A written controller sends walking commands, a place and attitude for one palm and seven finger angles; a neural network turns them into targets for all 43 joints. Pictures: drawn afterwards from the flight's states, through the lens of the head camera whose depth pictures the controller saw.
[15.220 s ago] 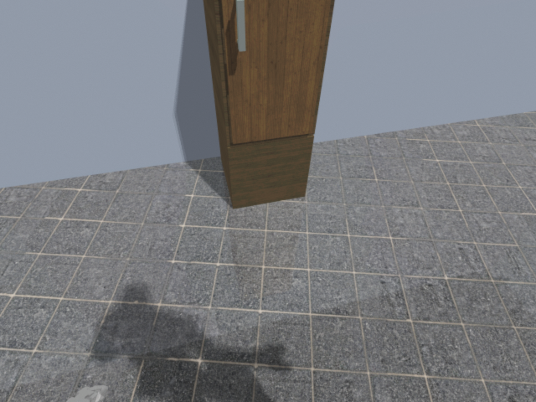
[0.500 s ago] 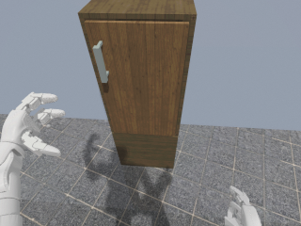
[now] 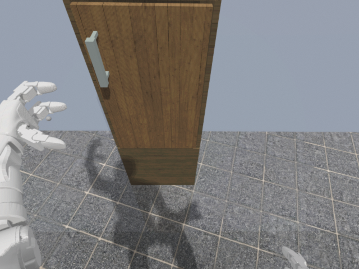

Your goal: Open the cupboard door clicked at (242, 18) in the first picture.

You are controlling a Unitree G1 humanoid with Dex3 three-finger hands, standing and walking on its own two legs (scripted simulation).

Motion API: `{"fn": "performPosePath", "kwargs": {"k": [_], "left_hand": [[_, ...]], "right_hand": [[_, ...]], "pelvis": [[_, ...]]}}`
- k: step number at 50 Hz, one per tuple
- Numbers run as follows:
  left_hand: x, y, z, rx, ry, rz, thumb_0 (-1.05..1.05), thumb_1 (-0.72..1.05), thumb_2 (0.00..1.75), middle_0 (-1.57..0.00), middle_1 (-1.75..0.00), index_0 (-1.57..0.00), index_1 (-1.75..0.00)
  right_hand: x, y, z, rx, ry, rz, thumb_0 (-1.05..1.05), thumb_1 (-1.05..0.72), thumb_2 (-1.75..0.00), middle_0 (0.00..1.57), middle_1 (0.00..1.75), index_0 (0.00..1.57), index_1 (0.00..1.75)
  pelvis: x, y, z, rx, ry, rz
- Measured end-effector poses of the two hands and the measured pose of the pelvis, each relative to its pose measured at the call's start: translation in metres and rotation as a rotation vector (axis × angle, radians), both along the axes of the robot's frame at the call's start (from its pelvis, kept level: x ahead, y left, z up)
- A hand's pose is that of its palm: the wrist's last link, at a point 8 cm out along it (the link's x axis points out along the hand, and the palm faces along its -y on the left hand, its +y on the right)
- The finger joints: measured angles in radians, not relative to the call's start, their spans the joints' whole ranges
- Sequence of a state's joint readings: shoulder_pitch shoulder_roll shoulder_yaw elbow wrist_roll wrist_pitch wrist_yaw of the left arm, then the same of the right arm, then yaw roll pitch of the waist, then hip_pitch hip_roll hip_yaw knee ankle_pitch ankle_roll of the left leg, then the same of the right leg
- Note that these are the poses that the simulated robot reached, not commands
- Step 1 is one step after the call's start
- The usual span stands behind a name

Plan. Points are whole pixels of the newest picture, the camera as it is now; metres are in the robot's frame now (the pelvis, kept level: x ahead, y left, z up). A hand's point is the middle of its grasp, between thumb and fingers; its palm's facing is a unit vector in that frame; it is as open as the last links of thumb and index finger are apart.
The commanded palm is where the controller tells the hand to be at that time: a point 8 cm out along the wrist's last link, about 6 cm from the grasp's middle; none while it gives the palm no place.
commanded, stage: move the hooked fingers beside the handle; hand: left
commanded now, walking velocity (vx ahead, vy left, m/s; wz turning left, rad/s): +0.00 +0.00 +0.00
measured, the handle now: (99, 60) +0.61 +0.24 +0.13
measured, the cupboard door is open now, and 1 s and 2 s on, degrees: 0 0 0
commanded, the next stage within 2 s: slide the fingers in behind the handle in 1.82 s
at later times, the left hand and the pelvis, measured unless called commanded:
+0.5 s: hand (63, 93) +0.46 +0.28 +0.14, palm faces +0.03 -1.00 +0.00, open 14.0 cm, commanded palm +0.44 +0.33 +0.14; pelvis +0.01 +0.02 +0.00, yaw +0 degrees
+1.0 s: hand (72, 72) +0.55 +0.29 +0.14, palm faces +0.02 -1.00 +0.00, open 14.0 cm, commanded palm +0.53 +0.34 +0.13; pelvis +0.02 +0.02 -0.01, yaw -1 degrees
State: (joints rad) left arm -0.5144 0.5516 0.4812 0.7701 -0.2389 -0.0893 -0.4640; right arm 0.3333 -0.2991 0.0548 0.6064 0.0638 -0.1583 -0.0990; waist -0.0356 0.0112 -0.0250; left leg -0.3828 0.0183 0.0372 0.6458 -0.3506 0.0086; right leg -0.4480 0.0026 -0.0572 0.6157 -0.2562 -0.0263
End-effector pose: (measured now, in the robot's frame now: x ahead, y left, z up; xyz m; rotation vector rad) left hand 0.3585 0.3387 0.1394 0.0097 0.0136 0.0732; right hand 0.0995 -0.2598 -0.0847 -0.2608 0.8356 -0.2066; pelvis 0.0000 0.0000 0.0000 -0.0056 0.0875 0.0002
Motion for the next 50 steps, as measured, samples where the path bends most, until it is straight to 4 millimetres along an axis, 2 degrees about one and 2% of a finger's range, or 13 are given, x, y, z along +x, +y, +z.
{"fn": "performPosePath", "kwargs": {"k": [7,15,20,30,40,50], "left_hand": [[0.016,0.000,0.009,0.010,-0.052,-0.045,-0.01,-0.50,0.30,-0.30,-1.20,-0.29,-1.20],[0.047,-0.008,0.003,-0.013,0.002,-0.059,-0.01,-0.50,0.30,-0.30,-1.20,-0.30,-1.20],[0.063,-0.006,0.004,-0.007,-0.019,-0.040,-0.01,-0.50,0.30,-0.30,-1.20,-0.30,-1.20],[0.097,0.002,-0.002,-0.004,0.023,-0.044,-0.01,-0.50,0.30,-0.30,-1.20,-0.30,-1.20],[0.133,0.002,-0.001,-0.017,0.018,-0.070,-0.01,-0.50,0.30,-0.30,-1.20,-0.30,-1.20],[0.165,0.007,-0.002,-0.015,0.019,-0.050,-0.01,-0.50,0.30,-0.30,-1.20,-0.30,-1.20]], "right_hand": [[-0.008,0.006,-0.003,-0.017,0.059,-0.003,0.01,-0.90,-0.89,0.20,0.30,0.20,0.30],[-0.007,0.018,-0.005,-0.003,0.074,-0.006,0.01,-0.90,-0.89,0.20,0.30,0.20,0.30],[-0.014,0.021,-0.008,0.003,0.114,-0.017,0.01,-0.90,-0.89,0.20,0.30,0.20,0.30],[-0.053,0.013,-0.016,-0.027,0.281,-0.075,0.01,-0.90,-0.89,0.20,0.30,0.20,0.30],[-0.097,0.003,-0.012,-0.063,0.450,-0.160,0.01,-0.90,-0.89,0.20,0.30,0.20,0.30],[-0.120,0.010,-0.008,-0.057,0.552,-0.215,0.01,-0.90,-0.89,0.20,0.30,0.20,0.30]], "pelvis": [[0.004,0.008,0.000,-0.011,0.014,0.014],[0.005,0.016,-0.001,-0.011,0.045,0.010],[0.007,0.018,-0.003,-0.013,0.063,0.004],[0.010,0.018,-0.007,-0.021,0.118,0.005],[0.015,0.019,-0.010,-0.031,0.175,0.001],[0.021,0.021,-0.012,-0.040,0.228,-0.011]]}}
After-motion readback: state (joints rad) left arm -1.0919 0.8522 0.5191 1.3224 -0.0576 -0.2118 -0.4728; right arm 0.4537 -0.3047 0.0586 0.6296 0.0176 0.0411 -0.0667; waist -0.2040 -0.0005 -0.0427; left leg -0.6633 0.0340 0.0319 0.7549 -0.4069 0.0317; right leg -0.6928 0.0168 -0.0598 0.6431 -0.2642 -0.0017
